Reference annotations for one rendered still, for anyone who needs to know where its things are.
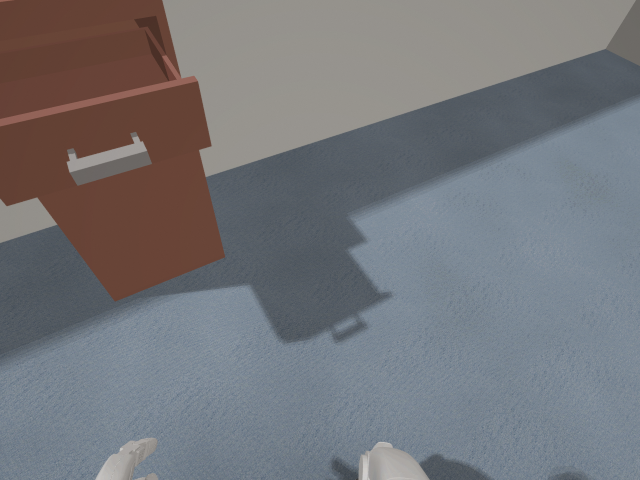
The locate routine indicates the cabinet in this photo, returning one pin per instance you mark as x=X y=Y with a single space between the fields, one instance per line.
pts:
x=145 y=226

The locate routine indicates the drawer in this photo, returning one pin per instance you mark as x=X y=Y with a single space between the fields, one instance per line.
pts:
x=89 y=94

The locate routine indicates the handle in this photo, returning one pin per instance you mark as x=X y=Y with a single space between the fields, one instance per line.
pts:
x=108 y=163

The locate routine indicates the right robot thigh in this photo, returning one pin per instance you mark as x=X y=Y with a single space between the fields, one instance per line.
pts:
x=385 y=463

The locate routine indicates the robot left hand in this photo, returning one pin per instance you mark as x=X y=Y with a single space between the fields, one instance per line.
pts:
x=121 y=466

